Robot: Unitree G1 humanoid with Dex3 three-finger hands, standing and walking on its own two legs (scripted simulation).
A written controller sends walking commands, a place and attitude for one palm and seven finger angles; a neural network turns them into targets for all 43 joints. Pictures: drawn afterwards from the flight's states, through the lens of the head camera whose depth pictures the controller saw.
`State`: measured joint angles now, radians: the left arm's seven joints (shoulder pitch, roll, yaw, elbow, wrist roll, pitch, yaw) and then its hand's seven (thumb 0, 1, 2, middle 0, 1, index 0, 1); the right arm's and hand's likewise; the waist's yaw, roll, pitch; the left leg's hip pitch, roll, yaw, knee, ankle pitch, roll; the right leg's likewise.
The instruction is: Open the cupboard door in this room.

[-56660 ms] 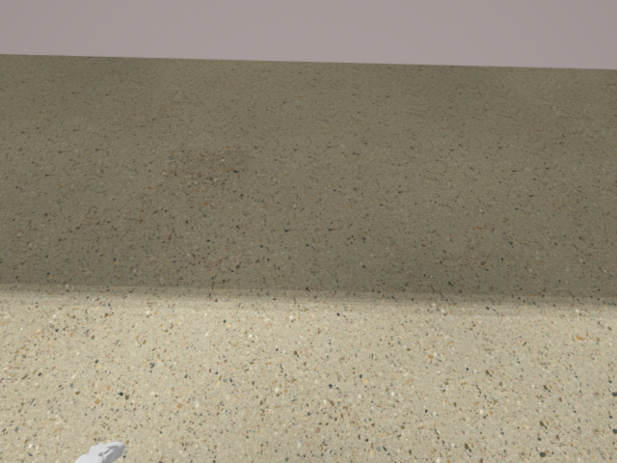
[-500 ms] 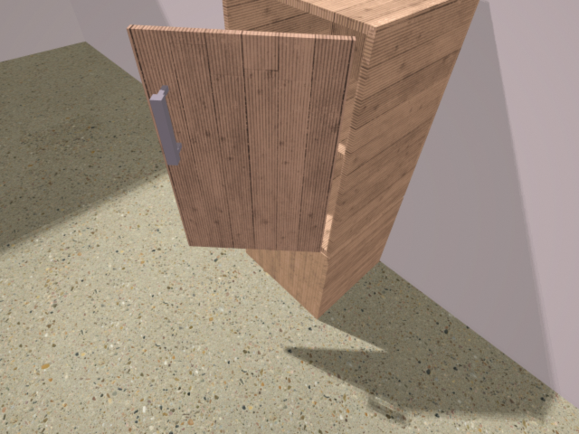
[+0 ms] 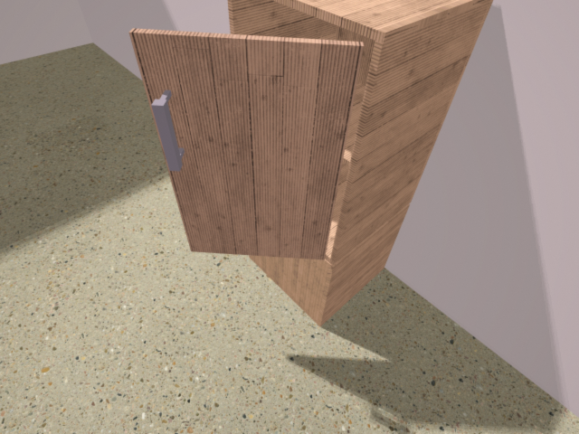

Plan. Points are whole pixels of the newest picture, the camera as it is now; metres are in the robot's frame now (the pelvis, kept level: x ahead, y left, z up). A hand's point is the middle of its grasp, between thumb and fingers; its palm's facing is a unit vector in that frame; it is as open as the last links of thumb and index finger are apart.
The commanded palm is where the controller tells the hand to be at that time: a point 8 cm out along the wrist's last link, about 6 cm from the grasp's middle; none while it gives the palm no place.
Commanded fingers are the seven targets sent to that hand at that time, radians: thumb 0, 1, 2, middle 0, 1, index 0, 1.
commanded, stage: shuffle to correct the standing spot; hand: left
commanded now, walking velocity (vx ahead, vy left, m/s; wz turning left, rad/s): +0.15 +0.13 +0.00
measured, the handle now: (171, 131) +0.61 +0.28 +0.09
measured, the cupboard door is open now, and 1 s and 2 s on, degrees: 44 44 44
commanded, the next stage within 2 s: come to a stop and stand still in 0.34 s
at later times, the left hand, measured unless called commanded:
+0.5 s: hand out of the picture +0.10 +0.22 -0.17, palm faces +0.10 -0.97 -0.21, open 7.3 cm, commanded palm none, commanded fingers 0.00 0.90 0.90 -0.20 -0.30 -0.20 -0.30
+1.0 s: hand out of the picture +0.13 +0.25 -0.17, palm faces +0.00 -0.97 -0.23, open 7.3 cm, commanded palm none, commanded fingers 0.00 0.90 0.90 -0.20 -0.30 -0.20 -0.30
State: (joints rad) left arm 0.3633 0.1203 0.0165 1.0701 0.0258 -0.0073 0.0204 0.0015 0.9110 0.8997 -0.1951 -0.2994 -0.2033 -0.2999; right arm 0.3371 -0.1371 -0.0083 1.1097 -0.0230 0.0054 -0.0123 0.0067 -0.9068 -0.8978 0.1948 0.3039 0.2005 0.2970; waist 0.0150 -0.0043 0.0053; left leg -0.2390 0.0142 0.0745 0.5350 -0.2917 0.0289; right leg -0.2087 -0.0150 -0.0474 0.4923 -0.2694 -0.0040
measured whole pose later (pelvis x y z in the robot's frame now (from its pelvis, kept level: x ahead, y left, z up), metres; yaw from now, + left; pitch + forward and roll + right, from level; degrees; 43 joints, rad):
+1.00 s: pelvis +0.10 +0.07 -0.01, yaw -2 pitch -1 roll -1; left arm 0.31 0.14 0.01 0.97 0.03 0.00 0.04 0.00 0.92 0.90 -0.20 -0.30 -0.20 -0.30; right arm 0.19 -0.17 -0.04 0.97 -0.02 0.03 -0.01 0.01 -0.91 -0.90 0.20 0.30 0.20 0.30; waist 0.01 0.03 0.03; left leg -0.31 0.05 0.06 0.63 -0.32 0.00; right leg -0.24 0.02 -0.06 0.57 -0.31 -0.04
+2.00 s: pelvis +0.13 +0.11 +0.00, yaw -2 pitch -1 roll +0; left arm 0.26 0.20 -0.02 1.09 0.02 -0.01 0.03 0.00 0.91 0.90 -0.20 -0.30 -0.20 -0.30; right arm 0.18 -0.18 0.02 1.11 -0.01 -0.03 -0.02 0.01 -0.90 -0.90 0.20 0.30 0.20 0.30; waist 0.02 -0.04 0.02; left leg -0.18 -0.03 0.09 0.44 -0.25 0.06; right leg -0.12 -0.04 -0.03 0.42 -0.28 0.03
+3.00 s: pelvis +0.12 +0.11 +0.01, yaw -3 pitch +0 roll +1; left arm 0.26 0.20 0.00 1.06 0.02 0.02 0.03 0.00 0.91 0.90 -0.20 -0.30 -0.20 -0.30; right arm 0.19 -0.15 -0.01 1.10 -0.01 -0.02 -0.04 0.01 -0.90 -0.90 0.20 0.30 0.20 0.30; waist 0.01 -0.05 0.05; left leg -0.19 -0.04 0.11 0.41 -0.21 0.06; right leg -0.17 -0.05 -0.01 0.45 -0.27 0.03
